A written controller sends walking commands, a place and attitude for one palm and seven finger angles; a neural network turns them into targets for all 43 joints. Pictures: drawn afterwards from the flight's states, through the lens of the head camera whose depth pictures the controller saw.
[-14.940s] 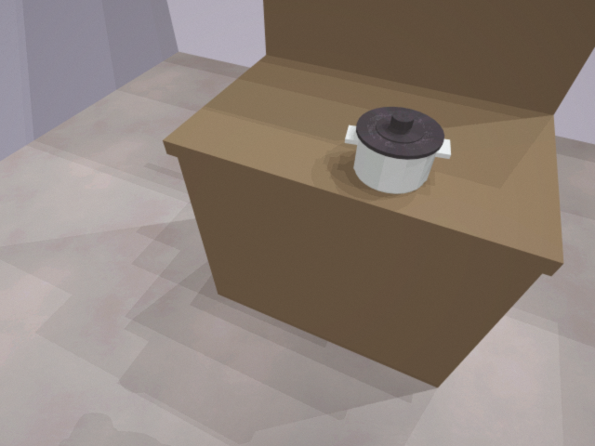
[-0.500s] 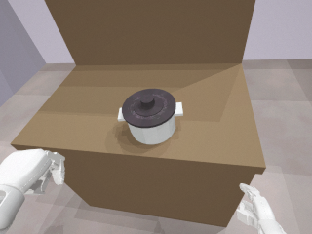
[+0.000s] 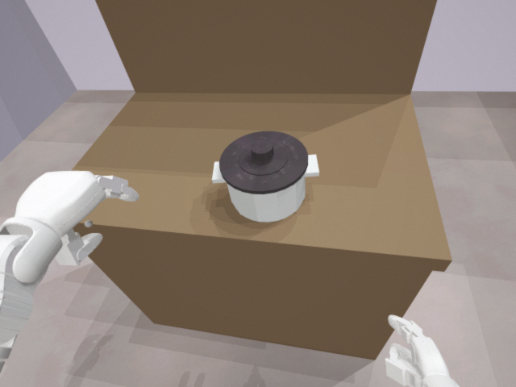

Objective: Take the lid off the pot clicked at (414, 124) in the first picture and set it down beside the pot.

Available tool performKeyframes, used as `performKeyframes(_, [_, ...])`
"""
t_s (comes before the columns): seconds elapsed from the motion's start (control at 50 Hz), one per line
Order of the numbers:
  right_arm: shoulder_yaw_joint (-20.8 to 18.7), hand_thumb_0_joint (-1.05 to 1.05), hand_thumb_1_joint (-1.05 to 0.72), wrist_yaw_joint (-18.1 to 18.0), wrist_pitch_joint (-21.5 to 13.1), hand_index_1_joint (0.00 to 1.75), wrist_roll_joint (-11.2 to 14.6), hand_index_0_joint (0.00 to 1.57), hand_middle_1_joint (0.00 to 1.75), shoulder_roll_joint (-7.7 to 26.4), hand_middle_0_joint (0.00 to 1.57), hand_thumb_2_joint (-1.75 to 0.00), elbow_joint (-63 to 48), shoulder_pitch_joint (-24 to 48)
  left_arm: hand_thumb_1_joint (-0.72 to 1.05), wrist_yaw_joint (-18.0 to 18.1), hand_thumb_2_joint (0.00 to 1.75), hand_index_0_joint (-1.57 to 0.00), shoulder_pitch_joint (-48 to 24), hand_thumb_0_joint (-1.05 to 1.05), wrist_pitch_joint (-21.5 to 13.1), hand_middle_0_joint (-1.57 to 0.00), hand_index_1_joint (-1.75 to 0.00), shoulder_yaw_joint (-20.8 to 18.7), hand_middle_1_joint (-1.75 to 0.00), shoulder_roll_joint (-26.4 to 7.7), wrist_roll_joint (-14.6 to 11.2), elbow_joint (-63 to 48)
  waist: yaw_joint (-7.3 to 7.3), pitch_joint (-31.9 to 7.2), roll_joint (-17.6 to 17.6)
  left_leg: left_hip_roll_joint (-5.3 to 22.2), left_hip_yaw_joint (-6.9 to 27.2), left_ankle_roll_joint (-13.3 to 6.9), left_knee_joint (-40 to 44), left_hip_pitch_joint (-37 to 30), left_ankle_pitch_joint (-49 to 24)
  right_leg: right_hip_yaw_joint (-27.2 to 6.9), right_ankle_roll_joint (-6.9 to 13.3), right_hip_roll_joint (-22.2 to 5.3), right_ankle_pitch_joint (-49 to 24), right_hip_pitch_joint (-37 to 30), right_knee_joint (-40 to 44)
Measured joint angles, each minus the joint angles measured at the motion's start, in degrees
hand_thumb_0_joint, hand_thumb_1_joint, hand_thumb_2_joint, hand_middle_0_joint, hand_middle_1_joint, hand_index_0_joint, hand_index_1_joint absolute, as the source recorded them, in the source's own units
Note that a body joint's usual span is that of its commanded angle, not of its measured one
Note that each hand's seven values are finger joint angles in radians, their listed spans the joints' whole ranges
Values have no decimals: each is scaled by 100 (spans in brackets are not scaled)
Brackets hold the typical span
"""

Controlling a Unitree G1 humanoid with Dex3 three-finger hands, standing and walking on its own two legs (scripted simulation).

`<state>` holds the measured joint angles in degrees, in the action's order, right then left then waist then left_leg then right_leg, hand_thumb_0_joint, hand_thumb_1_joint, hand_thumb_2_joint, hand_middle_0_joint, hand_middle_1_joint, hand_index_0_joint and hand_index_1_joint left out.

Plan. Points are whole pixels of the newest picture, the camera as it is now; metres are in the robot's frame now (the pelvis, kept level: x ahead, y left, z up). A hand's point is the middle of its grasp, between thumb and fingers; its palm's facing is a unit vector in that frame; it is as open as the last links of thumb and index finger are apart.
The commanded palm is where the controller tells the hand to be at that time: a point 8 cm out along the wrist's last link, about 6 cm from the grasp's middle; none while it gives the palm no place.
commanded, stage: reach forward and open the fingers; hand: left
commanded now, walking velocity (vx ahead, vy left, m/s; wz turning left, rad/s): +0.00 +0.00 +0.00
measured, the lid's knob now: (262, 150) +0.50 +0.05 +0.10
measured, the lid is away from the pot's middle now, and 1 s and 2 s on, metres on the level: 0.00 0.00 0.00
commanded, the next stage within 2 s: move the open hand above the knob in 0.18 s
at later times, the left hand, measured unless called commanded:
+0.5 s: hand (115, 182) +0.33 +0.24 +0.18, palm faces -0.03 +0.06 -1.00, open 9.9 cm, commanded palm +0.30 +0.22 +0.23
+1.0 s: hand (194, 188) +0.36 +0.14 +0.14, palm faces -0.16 -0.01 -0.99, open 10.0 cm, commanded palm +0.35 +0.16 +0.23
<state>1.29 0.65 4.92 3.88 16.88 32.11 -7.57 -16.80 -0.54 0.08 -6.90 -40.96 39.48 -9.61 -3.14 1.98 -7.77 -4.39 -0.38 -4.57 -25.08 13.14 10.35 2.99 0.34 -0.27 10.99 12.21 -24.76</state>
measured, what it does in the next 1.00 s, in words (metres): stands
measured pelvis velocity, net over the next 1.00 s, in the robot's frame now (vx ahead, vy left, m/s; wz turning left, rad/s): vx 0.02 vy -0.02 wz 0.00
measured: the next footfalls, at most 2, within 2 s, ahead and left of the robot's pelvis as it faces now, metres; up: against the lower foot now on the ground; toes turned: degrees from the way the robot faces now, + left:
none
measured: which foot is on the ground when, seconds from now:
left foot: down 0.00-1.00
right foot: down 0.00-1.00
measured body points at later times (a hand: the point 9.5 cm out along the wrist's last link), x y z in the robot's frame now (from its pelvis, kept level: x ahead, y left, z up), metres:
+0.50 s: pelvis +0.00 +0.02 +0.00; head +0.01 -0.03 +0.45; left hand +0.33 +0.23 +0.23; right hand +0.22 -0.19 -0.10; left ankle +0.03 +0.06 -0.74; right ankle +0.03 -0.12 -0.74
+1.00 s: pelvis +0.02 -0.02 +0.00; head +0.03 -0.07 +0.44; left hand +0.36 +0.13 +0.20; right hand +0.23 -0.24 -0.11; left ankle +0.03 +0.06 -0.74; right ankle +0.03 -0.12 -0.74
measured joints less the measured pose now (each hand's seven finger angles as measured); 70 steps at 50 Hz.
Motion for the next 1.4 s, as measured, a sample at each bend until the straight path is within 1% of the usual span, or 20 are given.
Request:
performKeyframes(0.08, [16, 1, -91, 23, -36, 30, -20, 20, 30, -20, 20, -90, -28, 22, -25, -158, 146, -87, -100, 0, 75, -87, -14, 358, -14, 189, 164, -143, 8, -6, 16, -61, -60, -68, 53, -37, -37, -60, -62, -62, -2, 14, -40])
performKeyframes(0.18, [86, 1, -91, -51, -71, 30, -53, 20, 30, -86, 20, -90, 87, 99, -29, -164, 148, -87, -713, 0, -172, -87, -10, 571, -10, -179, 392, 99, -2, -37, 99, -110, -52, -104, 7, -46, -19, -51, -75, -112, 45, 8, -116])
performKeyframes(0.24, [90, 1, -91, 13, -10, 30, -19, 20, 30, -96, 20, -90, 26, 106, -30, -177, 148, -87, -1112, 0, 106, -86, -9, 357, -9, -149, 261, 522, -3, -63, 111, -132, -59, -115, 26, -13, -39, -58, -89, -135, 37, 53, -125])
performKeyframes(0.3, [52, 1, -91, 118, 11, 30, 25, 20, 30, -68, 20, -90, -116, 47, -30, -272, 149, -86, -1120, 0, 440, -86, -8, 320, -9, 119, 207, 485, -16, -100, 81, -156, -76, -137, 48, 20, -51, -78, -118, -159, 35, 101, -132])
performKeyframes(0.38, [57, 1, -91, 110, -25, 30, 3, 20, 30, -52, 20, -90, -104, 65, -31, -362, 151, -86, -1052, 0, 390, -86, -8, 896, -9, 402, 347, 141, -54, -53, 91, -203, -71, -162, 52, -15, -30, -77, -125, -204, 103, 92, -200])
performKeyframes(0.44, [106, 1, -91, 17, -96, 30, -65, 20, 30, -84, 20, -90, 34, 133, -31, -335, 151, -87, -1370, 0, 161, -86, -8, 1259, -9, 210, 545, 123, -67, -27, 126, -206, -44, -157, 1, -12, 11, -51, -94, -205, 153, 82, -242])
performKeyframes(0.5, [121, 1, -91, 32, -46, 30, -61, 20, 30, -115, 20, -90, 109, 186, -31, -246, 152, -87, -1898, 0, 251, -87, -8, 1219, -9, 106, 595, 515, -35, -34, 118, -194, -1, -128, -15, 21, 21, -8, -71, -193, 158, 88, -220])
performKeyframes(0.58, [61, 1, -91, 261, 79, 30, -12, 20, 30, -106, 20, -90, -23, 111, -31, -238, 152, -87, -1960, 0, 741, -86, -8, 954, -8, 483, 450, 587, -6, -153, 28, -178, -13, -104, 65, 63, 4, -27, -106, -176, 134, 144, -151])
performKeyframes(0.66, [86, 1, -91, 358, 196, 30, 1, 20, 30, -66, 20, -90, -85, 115, -31, -366, 152, -86, -1614, 0, 854, -86, -8, 1419, -8, 885, 523, 287, 20, -164, -24, -155, -34, -98, 86, 27, 45, -54, -95, -151, 170, 129, -149])
performKeyframes(0.74, [152, 1, -91, 209, 87, 30, -77, 20, 30, -95, 20, -90, 38, 210, -32, -338, 152, -87, -1937, 0, 531, -87, -8, 1801, -8, 463, 716, 264, 56, -55, 53, -103, -28, -41, -15, 40, 117, -46, -21, -100, 243, 147, -253])
performKeyframes(0.8, [141, 1, -91, 207, 125, 30, -54, 20, 30, -88, 20, -90, 104, 205, -32, -192, 152, -87, -2344, 0, 589, -87, -8, 1486, -9, 323, 629, 670, 81, -121, 41, -66, 1, 14, -23, 58, 133, -18, 26, -62, 255, 154, -239])
performKeyframes(0.86, [107, 1, -91, 322, 253, 30, 30, 20, 30, -28, 20, -90, 11, 118, -31, -144, 152, -87, -2382, 0, 967, -86, -8, 1077, -8, 540, 476, 1001, 89, -259, -14, -34, -8, 53, 10, 82, 138, -30, 49, -30, 262, 194, -224])
performKeyframes(0.92, [38, 1, -91, 427, 375, 30, 105, 20, 30, 58, 20, -90, -101, 69, -31, -262, 153, -86, -2070, 0, 1288, -86, -8, 1286, -8, 966, 435, 841, 84, -310, -76, -12, 5, 64, -21, 94, 173, -18, 64, -7, 284, 193, -228])
performKeyframes(0.96, [45, 1, -91, 376, 392, 30, 90, 20, 30, 73, 20, -90, -105, 133, -31, -376, 153, -86, -1880, 0, 1218, -86, -8, 1678, -8, 1090, 498, 615, 105, -229, -45, -4, 8, 75, -25, 45, 188, -15, 80, 2, 308, 155, -253])
performKeyframes(1.04, [100, 1, -91, 124, 152, 30, -12, 20, 30, 6, 20, -90, 89, 302, -31, -335, 152, -87, -2270, 0, 689, -87, -8, 2205, -8, 589, 692, 528, 143, -79, 90, 36, 27, 131, -118, 7, 238, 7, 150, 40, 373, 124, -366])
performKeyframes(1.1, [111, 1, -91, 102, 182, 30, 14, 20, 30, -27, 19, -90, 193, 343, -32, -131, 152, -88, -2913, 0, 745, -87, -8, 1907, -9, 479, 647, 1188, 160, -144, 112, 64, 48, 182, -90, 6, 220, 27, 196, 69, 360, 124, -339])
performKeyframes(1.18, [71, 1, -91, 323, 363, 30, 123, 20, 30, 16, 19, -90, 8, 233, -31, -82, 153, -87, -2874, 0, 1273, -86, -8, 1304, -8, 834, 457, 1521, 178, -351, 0, 95, 6, 209, -47, 64, 205, -17, 205, 99, 339, 208, -316])
performKeyframes(1.26, [69, 1, -91, 366, 527, 30, 164, 20, 30, 70, 19, -90, -74, 267, -31, -337, 153, -86, -2372, 0, 1384, -85, -8, 1912, -8, 1238, 535, 1229, 190, -333, -50, 100, 0, 196, -95, 60, 242, -22, 198, 105, 364, 198, -348])
performKeyframes(1.34, [148, 1, -91, 54, 247, 30, 74, 20, 30, -24, 20, -90, 111, 429, -31, -356, 152, -87, -2836, 0, 892, -87, -8, 2524, -8, 806, 695, 1310, 246, -53, 124, 105, 14, 217, -172, 39, 250, -2, 235, 107, 402, 194, -473])
performKeyframes(1.4, [136, 1, -91, -25, 119, 30, 71, 20, 30, -74, 20, -90, 242, 367, -32, -126, 152, -88, -3564, 0, 908, -87, -8, 2347, -9, 709, 648, 1880, 253, -84, 173, 103, 54, 238, -135, 57, 210, 36, 257, 104, 377, 201, -435])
